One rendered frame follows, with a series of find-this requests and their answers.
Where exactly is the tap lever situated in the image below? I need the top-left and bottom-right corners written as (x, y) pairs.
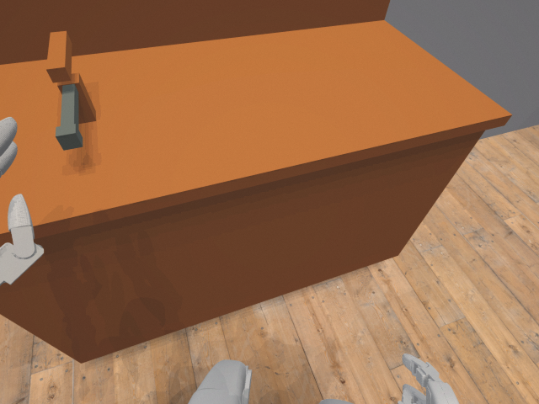
top-left (56, 84), bottom-right (83, 151)

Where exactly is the left robot hand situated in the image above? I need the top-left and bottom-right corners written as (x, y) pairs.
top-left (0, 117), bottom-right (44, 285)

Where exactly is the right robot hand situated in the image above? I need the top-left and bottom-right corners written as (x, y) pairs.
top-left (398, 353), bottom-right (459, 404)

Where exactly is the robot left thigh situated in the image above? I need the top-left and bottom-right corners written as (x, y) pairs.
top-left (188, 359), bottom-right (252, 404)

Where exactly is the counter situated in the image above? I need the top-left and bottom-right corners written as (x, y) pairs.
top-left (0, 0), bottom-right (512, 364)

